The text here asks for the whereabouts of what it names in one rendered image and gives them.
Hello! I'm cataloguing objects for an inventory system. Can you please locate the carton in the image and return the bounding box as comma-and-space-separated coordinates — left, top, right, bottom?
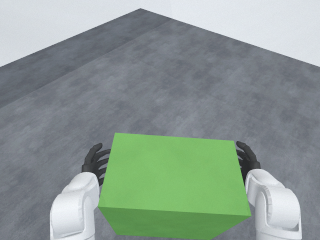
97, 132, 252, 240

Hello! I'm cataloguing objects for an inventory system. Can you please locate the left robot forearm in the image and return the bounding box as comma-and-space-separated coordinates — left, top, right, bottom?
50, 172, 100, 240

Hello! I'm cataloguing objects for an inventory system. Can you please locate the left robot hand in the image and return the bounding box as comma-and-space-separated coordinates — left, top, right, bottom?
81, 143, 111, 187

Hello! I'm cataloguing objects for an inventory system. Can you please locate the right robot hand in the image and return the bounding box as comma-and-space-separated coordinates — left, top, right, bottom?
236, 141, 261, 187

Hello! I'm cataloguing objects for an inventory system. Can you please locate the right robot forearm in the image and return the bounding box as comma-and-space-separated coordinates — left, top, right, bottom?
245, 169, 302, 240

